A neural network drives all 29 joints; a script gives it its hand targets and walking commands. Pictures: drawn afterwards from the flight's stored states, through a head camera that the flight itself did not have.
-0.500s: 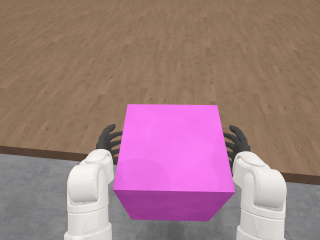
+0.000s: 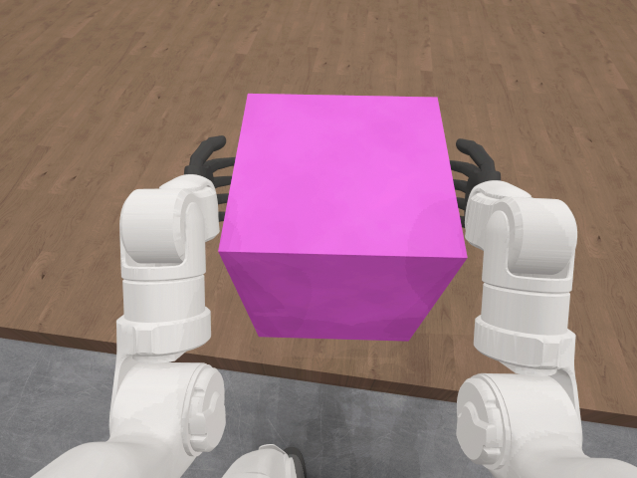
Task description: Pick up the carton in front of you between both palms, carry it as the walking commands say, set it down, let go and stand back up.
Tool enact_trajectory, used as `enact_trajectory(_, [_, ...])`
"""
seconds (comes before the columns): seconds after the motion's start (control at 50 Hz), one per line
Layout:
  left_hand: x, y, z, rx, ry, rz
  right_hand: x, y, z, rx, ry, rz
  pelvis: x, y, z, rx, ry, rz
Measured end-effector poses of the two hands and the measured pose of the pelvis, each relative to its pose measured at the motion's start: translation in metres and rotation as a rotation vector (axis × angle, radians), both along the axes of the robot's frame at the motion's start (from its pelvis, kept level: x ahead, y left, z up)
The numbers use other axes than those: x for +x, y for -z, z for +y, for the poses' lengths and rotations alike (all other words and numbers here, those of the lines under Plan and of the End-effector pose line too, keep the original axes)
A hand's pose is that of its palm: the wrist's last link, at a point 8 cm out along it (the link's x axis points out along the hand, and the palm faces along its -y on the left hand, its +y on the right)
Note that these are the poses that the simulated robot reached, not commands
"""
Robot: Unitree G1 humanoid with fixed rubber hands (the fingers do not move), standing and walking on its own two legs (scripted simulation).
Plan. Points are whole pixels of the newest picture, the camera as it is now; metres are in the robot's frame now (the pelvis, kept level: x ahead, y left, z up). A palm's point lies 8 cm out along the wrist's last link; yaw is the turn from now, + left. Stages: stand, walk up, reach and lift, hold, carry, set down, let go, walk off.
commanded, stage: carry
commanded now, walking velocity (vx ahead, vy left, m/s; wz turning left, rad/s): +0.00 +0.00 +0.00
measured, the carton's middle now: (337, 231) +0.38 +0.00 +0.08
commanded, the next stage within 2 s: none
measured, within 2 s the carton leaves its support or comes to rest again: neither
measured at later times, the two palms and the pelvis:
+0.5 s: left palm (227, 116) +0.51 +0.15 +0.16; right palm (458, 116) +0.52 -0.15 +0.16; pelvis +0.13 -0.01 +0.02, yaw +1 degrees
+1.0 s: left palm (254, 123) +0.52 +0.11 +0.13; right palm (474, 127) +0.53 -0.19 +0.14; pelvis +0.17 -0.03 +0.02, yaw +1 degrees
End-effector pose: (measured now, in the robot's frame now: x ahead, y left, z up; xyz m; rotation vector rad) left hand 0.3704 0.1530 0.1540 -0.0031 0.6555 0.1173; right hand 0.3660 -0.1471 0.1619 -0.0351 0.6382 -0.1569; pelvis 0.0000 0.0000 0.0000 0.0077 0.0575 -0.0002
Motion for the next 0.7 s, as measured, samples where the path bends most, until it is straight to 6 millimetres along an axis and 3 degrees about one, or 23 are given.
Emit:
enact_trajectory(0.08, [0.043, 0.02, -0.004, -0.013, 0.014, 0.102, 0.036, 0.02, -0.004, 0.013, 0.032, 0.102, 0.022, -0.009, 0.005, -0.011, 0.006, 0.019])
enact_trajectory(0.18, [0.087, 0.022, -0.009, -0.032, -0.007, 0.081, 0.079, 0.026, -0.009, 0.059, 0.061, 0.078, 0.046, -0.016, 0.005, -0.016, 0.002, 0.042])
enact_trajectory(0.34, [0.121, 0.007, -0.008, -0.033, -0.076, -0.011, 0.131, 0.015, -0.008, 0.118, 0.031, -0.011, 0.092, -0.015, -0.006, -0.011, -0.008, 0.057])
enact_trajectory(0.48, [0.138, -0.002, -0.007, -0.047, -0.085, -0.009, 0.151, 0.002, -0.007, 0.099, 0.019, -0.009, 0.127, -0.02, -0.011, -0.006, -0.021, 0.066])
enact_trajectory(0.7, [0.152, 0.008, -0.02, -0.002, -0.048, 0.09, 0.16, 0.014, -0.021, 0.055, 0.004, 0.09, 0.163, -0.033, -0.02, -0.003, -0.013, 0.048])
